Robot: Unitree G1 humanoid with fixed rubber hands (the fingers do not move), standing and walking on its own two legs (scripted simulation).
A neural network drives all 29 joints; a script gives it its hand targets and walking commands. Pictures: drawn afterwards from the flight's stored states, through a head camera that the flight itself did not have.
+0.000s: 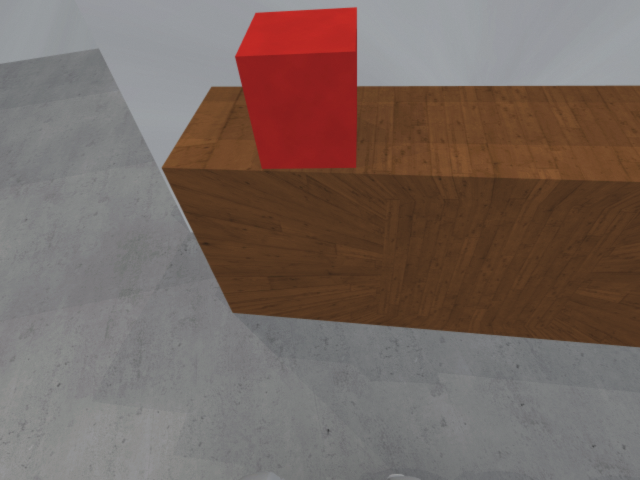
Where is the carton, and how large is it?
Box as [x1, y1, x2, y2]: [235, 7, 356, 168]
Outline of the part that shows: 356,7 255,13 236,53 235,58 262,168 355,167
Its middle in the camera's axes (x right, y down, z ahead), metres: -0.03 -0.31 +0.82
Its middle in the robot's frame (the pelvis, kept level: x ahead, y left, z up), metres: +0.85 +0.02 +0.05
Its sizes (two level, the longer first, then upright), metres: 0.210 0.200 0.250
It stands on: a pedestal, 0.67 m high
